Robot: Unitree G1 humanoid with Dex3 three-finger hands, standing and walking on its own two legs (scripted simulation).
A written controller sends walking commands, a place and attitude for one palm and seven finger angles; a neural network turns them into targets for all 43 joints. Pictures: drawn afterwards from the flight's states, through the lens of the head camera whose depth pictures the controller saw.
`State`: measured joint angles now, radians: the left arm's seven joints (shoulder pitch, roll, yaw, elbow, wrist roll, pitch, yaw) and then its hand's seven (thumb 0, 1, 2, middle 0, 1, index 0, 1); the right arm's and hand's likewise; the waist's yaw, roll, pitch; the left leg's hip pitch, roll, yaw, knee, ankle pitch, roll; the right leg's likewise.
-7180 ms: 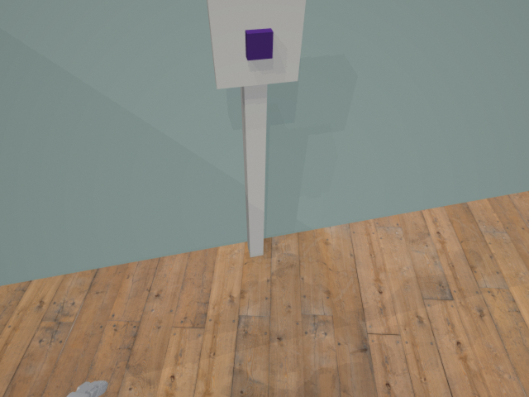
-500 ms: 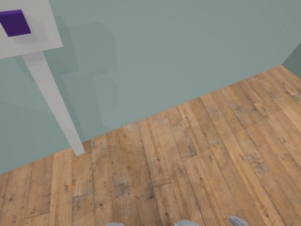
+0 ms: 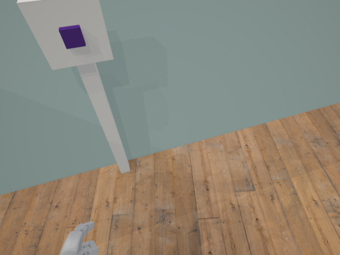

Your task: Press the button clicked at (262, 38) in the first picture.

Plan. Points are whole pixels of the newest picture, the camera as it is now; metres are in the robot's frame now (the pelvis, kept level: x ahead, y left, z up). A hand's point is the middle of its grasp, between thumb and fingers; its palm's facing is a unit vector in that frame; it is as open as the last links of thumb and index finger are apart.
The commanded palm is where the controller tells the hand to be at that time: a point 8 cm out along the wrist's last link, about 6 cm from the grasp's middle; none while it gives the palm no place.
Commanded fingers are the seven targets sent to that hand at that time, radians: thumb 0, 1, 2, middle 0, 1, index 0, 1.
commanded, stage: turn to face it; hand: left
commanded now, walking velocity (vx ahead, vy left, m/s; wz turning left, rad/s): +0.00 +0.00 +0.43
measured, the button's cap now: (72, 36) +0.67 +0.29 +0.17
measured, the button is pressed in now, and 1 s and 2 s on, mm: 0 0 0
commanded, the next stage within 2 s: take the last steps up to it in 0.24 s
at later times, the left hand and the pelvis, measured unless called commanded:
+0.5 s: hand out of the picture -0.10 +0.20 -0.18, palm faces +0.30 -0.93 -0.21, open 7.4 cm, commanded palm none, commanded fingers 0.00 0.90 0.90 -0.20 -0.30 -0.20 -0.30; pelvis -0.04 +0.02 -0.01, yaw +14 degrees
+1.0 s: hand out of the picture +0.12 +0.23 -0.17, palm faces +0.14 -0.98 -0.15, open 7.4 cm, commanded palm none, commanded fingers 0.00 0.90 0.90 -0.20 -0.30 -0.20 -0.30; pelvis +0.07 +0.04 +0.00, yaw +11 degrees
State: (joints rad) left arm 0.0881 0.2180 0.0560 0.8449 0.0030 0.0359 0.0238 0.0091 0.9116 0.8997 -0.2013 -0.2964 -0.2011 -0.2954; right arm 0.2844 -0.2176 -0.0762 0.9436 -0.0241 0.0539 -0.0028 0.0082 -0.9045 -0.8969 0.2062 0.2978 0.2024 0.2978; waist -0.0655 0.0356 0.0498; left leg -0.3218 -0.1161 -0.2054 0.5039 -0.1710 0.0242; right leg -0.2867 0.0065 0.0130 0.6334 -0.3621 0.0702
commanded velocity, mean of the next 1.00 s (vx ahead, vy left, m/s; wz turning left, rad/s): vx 0.20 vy -0.09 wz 0.07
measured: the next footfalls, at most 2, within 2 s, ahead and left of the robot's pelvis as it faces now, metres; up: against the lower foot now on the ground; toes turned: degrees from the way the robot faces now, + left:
right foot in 0.02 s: +0.03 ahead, -0.12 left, +0.00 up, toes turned +1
left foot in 0.50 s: -0.04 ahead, +0.13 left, +0.00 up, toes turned +16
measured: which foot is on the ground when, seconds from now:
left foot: down 0.00-0.02, up 0.04-0.48, down 0.50-1.00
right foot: up 0.00-0.00, down 0.02-0.50, up 0.52-1.00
